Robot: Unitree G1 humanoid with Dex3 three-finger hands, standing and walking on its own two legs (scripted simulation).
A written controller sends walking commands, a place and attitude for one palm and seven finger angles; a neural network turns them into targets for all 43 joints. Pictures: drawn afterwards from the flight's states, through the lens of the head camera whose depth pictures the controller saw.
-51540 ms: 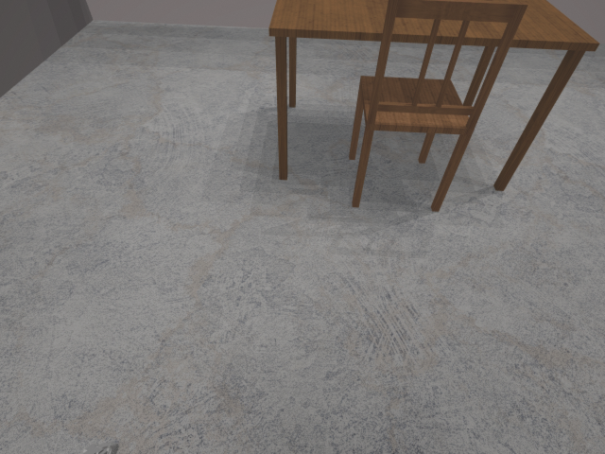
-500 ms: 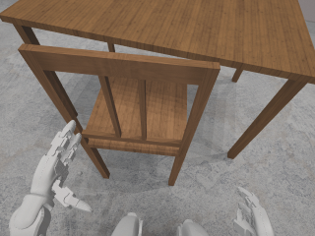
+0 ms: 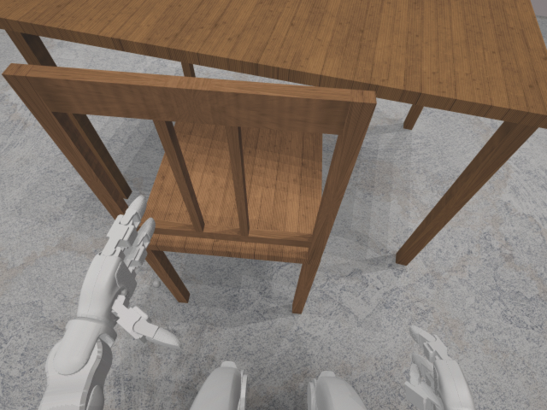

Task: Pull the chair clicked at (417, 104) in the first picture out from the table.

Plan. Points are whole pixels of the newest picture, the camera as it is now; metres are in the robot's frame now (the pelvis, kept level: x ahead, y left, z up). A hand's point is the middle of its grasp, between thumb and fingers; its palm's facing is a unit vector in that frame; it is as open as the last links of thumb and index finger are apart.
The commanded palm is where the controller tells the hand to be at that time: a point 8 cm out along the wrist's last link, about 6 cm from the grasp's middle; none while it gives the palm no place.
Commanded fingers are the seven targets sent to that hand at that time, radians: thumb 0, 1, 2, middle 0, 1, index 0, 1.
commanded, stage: aim the fingers beside a spindle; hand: left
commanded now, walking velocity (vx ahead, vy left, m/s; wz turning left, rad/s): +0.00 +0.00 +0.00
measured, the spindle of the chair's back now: (184, 184) +0.45 +0.17 +0.02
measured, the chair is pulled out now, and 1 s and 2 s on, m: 0.13 0.13 0.13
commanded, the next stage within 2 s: push the fingers through the gap in 1.14 s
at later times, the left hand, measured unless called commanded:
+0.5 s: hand (174, 273) +0.30 +0.16 +0.01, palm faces -0.10 -0.99 -0.03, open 17.0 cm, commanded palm +0.29 +0.20 +0.01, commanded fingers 0.00 -0.50 0.30 -0.06 -0.08 -0.06 -0.08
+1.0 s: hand (176, 276) +0.30 +0.15 +0.01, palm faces -0.10 -0.99 -0.04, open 17.0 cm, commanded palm +0.29 +0.21 +0.01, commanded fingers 0.00 -0.50 0.30 -0.06 -0.08 -0.06 -0.08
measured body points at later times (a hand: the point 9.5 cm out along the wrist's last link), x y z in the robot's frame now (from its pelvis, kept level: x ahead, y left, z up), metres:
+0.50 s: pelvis -0.01 +0.00 -0.01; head +0.10 +0.01 +0.43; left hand +0.30 +0.21 +0.02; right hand +0.16 -0.24 -0.11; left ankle +0.02 +0.11 -0.64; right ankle +0.01 -0.11 -0.64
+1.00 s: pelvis -0.01 +0.00 -0.02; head +0.09 +0.01 +0.42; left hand +0.30 +0.21 +0.01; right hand +0.17 -0.24 -0.11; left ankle +0.02 +0.11 -0.64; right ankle +0.01 -0.11 -0.64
